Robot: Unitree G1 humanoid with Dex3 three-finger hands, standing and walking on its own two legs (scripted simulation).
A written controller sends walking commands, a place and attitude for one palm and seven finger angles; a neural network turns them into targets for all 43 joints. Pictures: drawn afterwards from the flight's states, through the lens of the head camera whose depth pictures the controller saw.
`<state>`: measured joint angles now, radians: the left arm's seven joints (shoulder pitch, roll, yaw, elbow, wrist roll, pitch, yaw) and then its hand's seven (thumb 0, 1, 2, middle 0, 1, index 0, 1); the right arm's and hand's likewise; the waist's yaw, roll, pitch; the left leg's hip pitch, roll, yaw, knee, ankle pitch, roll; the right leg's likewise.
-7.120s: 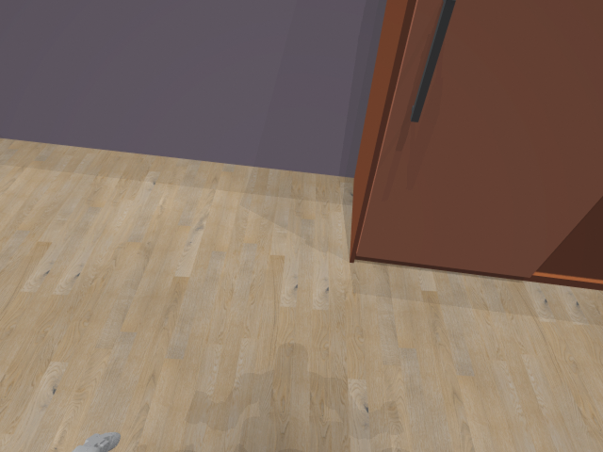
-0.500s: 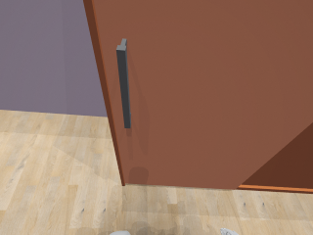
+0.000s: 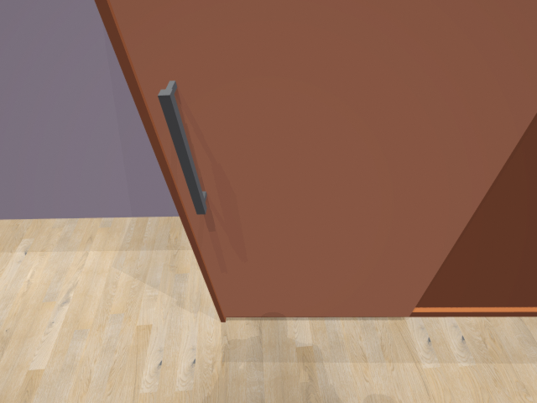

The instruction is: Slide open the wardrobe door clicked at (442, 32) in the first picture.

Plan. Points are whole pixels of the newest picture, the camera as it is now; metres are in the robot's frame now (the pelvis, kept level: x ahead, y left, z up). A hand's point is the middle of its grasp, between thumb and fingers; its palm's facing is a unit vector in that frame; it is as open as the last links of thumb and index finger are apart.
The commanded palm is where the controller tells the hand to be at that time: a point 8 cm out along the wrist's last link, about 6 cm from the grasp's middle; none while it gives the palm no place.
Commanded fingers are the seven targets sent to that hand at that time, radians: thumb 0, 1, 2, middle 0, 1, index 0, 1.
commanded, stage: come to a stop and stand still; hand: left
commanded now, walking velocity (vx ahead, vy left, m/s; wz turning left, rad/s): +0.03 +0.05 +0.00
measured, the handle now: (188, 155) +0.53 +0.20 +0.08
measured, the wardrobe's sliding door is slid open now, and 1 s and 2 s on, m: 0.00 0.00 0.00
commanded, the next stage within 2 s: look again from close up in 1.92 s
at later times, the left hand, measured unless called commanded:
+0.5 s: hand out of the picture +0.01 +0.27 -0.19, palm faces +0.05 -0.97 -0.23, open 7.4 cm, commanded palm none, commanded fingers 0.00 0.90 0.90 -0.20 -0.30 -0.20 -0.30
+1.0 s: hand out of the picture +0.07 +0.24 -0.19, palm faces +0.01 -0.98 -0.21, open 7.3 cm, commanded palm none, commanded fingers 0.00 0.90 0.90 -0.20 -0.30 -0.20 -0.30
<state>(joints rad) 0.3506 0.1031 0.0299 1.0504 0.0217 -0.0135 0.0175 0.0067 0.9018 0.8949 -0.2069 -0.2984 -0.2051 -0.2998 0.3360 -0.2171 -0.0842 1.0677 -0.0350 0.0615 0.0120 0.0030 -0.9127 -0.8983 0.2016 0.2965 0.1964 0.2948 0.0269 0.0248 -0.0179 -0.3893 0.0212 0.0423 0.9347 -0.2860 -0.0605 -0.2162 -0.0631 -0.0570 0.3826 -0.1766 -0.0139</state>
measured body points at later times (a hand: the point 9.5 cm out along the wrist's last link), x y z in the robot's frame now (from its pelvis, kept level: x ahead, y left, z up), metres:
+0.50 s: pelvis +0.00 +0.09 -0.02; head -0.01 +0.08 +0.43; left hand +0.00 +0.33 -0.17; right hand +0.02 -0.14 -0.18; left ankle -0.05 +0.15 -0.75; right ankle +0.02 -0.10 -0.75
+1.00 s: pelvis +0.03 +0.06 -0.02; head +0.06 +0.06 +0.43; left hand +0.07 +0.29 -0.17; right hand +0.03 -0.16 -0.18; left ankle -0.05 +0.15 -0.75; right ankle +0.02 -0.10 -0.75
